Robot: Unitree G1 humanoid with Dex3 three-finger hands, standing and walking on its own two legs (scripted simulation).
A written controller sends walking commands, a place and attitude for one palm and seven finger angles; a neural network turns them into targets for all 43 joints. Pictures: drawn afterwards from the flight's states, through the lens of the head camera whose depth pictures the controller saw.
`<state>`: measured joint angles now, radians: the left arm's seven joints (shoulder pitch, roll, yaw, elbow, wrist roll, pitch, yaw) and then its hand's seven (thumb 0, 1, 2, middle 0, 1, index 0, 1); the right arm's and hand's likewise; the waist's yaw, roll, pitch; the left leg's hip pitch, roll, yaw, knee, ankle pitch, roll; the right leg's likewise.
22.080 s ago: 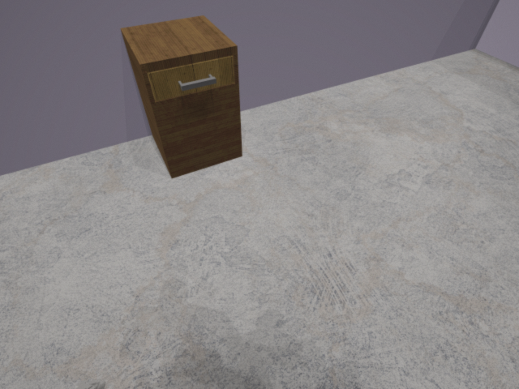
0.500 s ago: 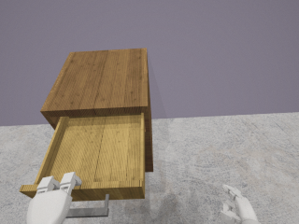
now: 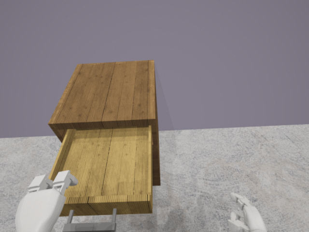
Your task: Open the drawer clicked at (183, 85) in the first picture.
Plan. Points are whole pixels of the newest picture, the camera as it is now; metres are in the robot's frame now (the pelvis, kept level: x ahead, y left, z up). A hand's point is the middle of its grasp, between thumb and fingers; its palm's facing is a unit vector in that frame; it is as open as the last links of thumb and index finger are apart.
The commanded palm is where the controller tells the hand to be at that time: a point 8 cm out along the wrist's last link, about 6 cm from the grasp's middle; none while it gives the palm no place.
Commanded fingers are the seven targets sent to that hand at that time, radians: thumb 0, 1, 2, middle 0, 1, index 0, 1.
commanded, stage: draw the hand back to the body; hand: left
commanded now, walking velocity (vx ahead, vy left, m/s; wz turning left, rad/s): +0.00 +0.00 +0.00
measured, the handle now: (91, 220) +0.19 +0.25 -0.19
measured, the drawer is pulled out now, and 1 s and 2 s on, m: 0.30 0.30 0.30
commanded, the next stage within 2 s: step back with the hand held close in 1.16 s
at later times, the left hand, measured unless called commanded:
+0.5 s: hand (47, 179) +0.19 +0.23 +0.14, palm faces +0.34 -0.86 -0.37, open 12.6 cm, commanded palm +0.13 +0.28 +0.16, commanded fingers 0.00 0.13 0.57 -0.25 -0.80 -0.25 -0.80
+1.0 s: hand (31, 159) +0.19 +0.24 +0.20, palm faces +0.42 -0.82 -0.39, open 8.3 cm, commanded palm +0.14 +0.28 +0.21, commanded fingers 0.00 0.90 0.90 -0.20 -0.30 -0.20 -0.30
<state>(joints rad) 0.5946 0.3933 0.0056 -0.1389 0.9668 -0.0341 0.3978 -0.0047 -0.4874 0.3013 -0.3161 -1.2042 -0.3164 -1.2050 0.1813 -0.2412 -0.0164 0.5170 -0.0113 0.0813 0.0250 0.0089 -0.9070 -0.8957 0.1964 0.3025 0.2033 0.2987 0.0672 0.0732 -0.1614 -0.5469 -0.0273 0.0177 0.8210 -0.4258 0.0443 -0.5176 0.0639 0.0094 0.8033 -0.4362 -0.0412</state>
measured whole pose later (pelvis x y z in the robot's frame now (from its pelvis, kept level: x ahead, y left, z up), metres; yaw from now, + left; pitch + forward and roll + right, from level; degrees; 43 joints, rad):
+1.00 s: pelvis +0.02 -0.01 +0.04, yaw +3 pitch -2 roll +0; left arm 0.54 0.33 0.29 -0.48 -0.09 -0.09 0.11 0.00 0.67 0.80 -0.22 -0.45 -0.22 -0.45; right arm 0.17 -0.21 0.02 0.61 0.03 -0.10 -0.06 0.01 -0.91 -0.90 0.20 0.30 0.20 0.30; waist 0.05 0.07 -0.02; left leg -0.12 -0.04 -0.03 0.42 -0.27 0.03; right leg -0.06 0.05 -0.02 0.38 -0.28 -0.05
